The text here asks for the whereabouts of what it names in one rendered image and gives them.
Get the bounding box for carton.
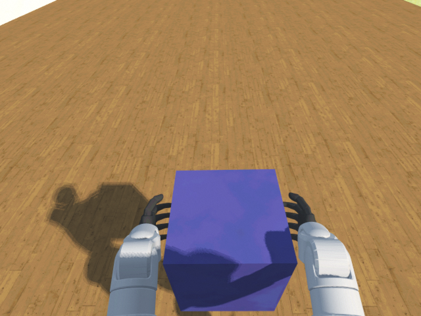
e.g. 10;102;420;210
163;169;297;311

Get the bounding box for left robot hand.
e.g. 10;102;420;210
139;194;172;240

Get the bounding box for right robot hand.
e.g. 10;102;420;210
283;192;316;241

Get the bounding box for robot left forearm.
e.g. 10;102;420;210
107;223;161;316

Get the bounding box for robot right forearm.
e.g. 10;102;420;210
297;222;365;316

